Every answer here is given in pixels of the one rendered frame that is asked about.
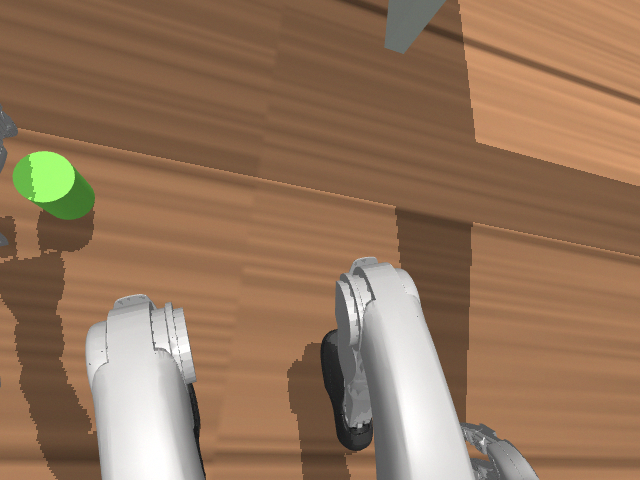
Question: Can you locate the right robot hand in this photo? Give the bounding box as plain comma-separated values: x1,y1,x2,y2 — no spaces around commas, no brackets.
459,422,540,480

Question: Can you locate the can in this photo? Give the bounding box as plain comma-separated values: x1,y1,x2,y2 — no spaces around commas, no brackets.
13,151,95,220

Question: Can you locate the right robot foot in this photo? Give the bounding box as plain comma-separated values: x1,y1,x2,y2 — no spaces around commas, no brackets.
321,329,373,451

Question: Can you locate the left robot foot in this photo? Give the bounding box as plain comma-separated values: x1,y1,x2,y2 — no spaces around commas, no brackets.
187,383,206,480

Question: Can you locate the left robot hand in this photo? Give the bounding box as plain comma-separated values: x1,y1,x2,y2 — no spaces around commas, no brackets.
0,104,18,246

